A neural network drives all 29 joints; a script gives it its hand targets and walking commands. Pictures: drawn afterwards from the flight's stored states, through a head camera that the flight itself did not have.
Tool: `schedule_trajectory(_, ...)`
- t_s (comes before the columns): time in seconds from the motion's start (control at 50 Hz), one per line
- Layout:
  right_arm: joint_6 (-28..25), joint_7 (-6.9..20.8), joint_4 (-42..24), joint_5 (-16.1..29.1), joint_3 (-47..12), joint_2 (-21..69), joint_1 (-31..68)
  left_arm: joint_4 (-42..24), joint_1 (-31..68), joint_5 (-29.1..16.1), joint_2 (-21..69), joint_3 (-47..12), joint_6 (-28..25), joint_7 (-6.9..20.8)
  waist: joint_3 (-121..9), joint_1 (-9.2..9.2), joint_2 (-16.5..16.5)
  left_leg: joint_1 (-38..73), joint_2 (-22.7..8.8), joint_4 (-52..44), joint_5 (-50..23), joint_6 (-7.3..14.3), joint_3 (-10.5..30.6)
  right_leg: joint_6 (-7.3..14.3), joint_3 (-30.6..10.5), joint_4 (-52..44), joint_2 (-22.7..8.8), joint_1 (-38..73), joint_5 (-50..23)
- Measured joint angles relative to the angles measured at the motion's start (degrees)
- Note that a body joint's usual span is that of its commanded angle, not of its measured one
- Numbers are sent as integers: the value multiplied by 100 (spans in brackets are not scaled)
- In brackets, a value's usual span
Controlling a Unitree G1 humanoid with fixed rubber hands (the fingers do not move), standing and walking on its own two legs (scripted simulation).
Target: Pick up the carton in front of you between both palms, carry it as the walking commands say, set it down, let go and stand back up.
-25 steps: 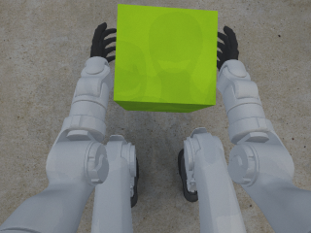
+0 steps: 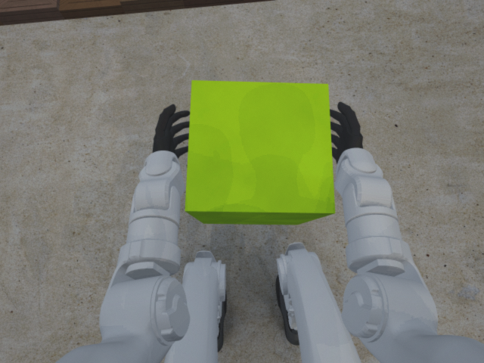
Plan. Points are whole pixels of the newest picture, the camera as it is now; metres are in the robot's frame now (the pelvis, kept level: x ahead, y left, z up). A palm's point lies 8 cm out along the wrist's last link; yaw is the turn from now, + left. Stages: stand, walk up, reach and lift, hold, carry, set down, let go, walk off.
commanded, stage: reach and lift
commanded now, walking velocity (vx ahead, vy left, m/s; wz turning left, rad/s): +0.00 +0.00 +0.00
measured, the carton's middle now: (254, 166) +0.44 -0.02 -0.12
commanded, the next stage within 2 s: hold in 1.96 s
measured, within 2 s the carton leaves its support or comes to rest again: neither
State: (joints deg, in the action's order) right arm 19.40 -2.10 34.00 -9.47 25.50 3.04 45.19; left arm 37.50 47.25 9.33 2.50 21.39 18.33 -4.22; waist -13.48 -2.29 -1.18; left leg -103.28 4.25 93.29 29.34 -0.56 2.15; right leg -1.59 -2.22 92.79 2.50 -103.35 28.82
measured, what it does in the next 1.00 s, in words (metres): rises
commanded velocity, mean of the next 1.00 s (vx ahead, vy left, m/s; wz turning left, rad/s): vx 0.00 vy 0.00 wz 0.00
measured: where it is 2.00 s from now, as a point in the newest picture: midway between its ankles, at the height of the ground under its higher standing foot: (253, 324)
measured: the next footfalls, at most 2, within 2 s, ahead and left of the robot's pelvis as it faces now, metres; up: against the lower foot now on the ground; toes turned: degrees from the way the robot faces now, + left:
none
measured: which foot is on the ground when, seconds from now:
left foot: down 0.00-1.00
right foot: down 0.00-1.00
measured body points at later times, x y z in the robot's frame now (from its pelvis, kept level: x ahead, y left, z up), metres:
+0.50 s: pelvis +0.05 +0.00 +0.14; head +0.15 +0.00 +0.58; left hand +0.42 +0.14 +0.11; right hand +0.41 -0.17 +0.11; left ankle +0.09 +0.11 -0.51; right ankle +0.09 -0.12 -0.51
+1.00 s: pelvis +0.08 -0.01 +0.23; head +0.05 -0.01 +0.68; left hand +0.39 +0.14 +0.25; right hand +0.38 -0.16 +0.25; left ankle +0.09 +0.11 -0.51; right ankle +0.09 -0.12 -0.51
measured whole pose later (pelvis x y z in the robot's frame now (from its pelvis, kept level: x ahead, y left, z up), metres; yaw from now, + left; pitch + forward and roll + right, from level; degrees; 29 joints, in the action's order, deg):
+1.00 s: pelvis +0.08 -0.01 +0.23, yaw +0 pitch -1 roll +0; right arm 32.6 0.1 22.1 -14.7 16.0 9.0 16.2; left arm 22.4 15.6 14.1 8.8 15.7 31.8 -0.7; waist -3.9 -0.4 -0.1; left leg -13.1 1.8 28.4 14.2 0.2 3.9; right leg 0.1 -3.5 28.4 1.6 -13.6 13.6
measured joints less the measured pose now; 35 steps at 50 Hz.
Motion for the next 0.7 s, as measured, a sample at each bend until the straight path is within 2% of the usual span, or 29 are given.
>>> schedule_trajectory(0.18,-9,0,-33,26,-166,118,-684,-68,-697,23,181,-74,-14,11,-77,13,13,1391,-36,-932,-44,21,46,39,-5,-939,-6,1387,-53)
schedule_trajectory(0.48,-44,80,-163,-213,-379,374,-1748,-302,-1850,151,426,-173,-25,121,103,88,62,4038,-98,-2913,-422,63,76,94,-75,-2890,-34,4010,-429)
schedule_trajectory(0.7,238,122,-523,-256,-638,503,-2503,-759,-2678,225,597,-328,263,174,434,139,81,6264,-166,-4582,-869,81,111,129,-115,-4551,-54,6225,-880)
